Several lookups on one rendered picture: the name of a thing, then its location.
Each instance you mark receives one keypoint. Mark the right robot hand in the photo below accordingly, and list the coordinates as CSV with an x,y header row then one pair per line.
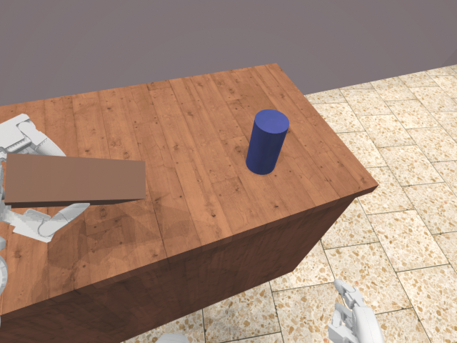
x,y
361,324

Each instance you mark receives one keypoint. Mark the sponge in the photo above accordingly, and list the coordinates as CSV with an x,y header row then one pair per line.
x,y
34,180

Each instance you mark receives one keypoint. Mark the table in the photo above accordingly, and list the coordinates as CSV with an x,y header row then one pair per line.
x,y
208,229

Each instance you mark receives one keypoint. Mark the left robot hand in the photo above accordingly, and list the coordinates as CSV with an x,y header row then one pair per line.
x,y
20,136

